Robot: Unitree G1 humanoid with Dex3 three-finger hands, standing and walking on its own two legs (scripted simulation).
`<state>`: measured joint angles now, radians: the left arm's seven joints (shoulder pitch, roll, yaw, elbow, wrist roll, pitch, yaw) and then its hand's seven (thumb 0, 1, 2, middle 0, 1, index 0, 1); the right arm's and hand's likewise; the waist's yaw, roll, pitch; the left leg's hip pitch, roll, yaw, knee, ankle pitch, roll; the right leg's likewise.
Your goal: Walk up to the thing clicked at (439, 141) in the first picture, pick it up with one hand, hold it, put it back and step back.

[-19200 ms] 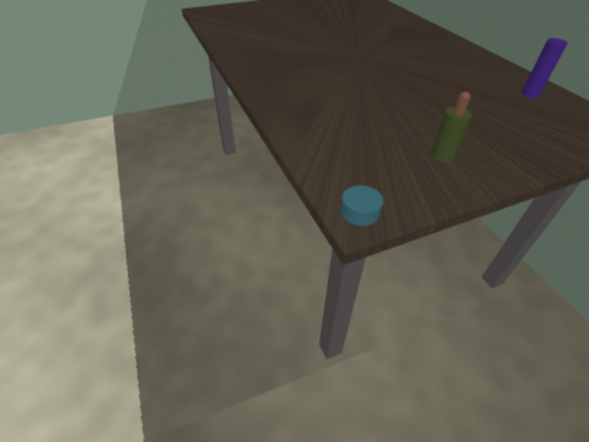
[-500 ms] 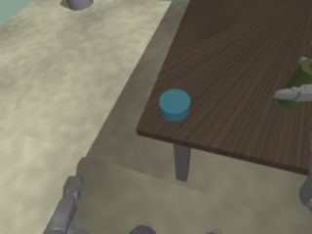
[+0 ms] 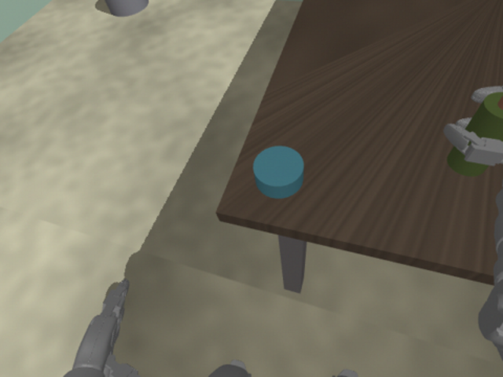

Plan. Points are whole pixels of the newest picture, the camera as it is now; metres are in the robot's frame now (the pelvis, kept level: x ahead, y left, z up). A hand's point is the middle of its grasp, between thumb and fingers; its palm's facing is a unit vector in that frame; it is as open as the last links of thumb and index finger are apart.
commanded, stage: settle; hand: right
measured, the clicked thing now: (493, 125) +0.52 -0.24 +0.10
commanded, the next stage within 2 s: lift in 0.86 s
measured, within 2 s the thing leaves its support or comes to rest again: leaves its support in 0.48 s
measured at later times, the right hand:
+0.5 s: hand (490, 128) +0.51 -0.23 +0.10, palm faces +0.23 +0.97 -0.03, open 7.6 cm
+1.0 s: hand (502, 113) +0.50 -0.23 +0.13, palm faces +0.22 +0.98 -0.02, open 7.6 cm
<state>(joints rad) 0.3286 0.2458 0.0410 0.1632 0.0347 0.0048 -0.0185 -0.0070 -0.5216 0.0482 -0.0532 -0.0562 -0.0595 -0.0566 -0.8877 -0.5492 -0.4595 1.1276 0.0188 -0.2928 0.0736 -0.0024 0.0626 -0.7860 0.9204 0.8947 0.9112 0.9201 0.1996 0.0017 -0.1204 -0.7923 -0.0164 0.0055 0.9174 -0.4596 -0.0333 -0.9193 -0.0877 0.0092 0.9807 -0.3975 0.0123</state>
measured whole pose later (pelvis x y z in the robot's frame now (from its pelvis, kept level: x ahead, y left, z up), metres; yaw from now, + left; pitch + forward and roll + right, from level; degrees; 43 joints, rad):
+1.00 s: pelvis +0.01 +0.00 +0.02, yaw -1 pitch +14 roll +3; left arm 0.28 0.24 0.03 0.31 0.02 -0.05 0.00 -0.01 -0.54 0.06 -0.06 -0.06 -0.06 -0.06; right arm -0.88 -0.52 -0.40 1.13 0.05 -0.21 0.07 0.03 0.10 -1.11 0.85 1.08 0.86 1.07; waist 0.16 0.00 -0.09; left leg -0.60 0.00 0.00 0.76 -0.40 -0.04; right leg -0.72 -0.07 -0.01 0.82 -0.34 0.01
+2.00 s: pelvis -0.02 +0.02 +0.05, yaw -2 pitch +0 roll +0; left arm 0.27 0.24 0.08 0.49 -0.03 -0.10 0.08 -0.01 -0.52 0.05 -0.04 -0.05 -0.05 -0.05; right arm -0.47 -0.29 -0.26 0.25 0.18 0.30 0.00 0.03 0.11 -1.13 0.86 1.08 0.87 1.07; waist 0.02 -0.06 -0.05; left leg -0.27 0.02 0.00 0.61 -0.33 -0.02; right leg -0.35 -0.05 -0.01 0.58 -0.22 0.03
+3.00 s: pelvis -0.01 +0.02 +0.05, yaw -3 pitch -2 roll +0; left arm 0.25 0.25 0.07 0.59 -0.03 -0.19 0.09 -0.01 -0.54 0.05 -0.05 -0.05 -0.06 -0.06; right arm -0.38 -0.28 -0.29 -0.12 0.23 0.62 0.00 0.03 0.11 -1.13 0.86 1.08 0.87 1.07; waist 0.00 -0.09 -0.07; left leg -0.21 0.03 0.02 0.58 -0.33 -0.01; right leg -0.30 -0.04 0.01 0.55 -0.21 0.03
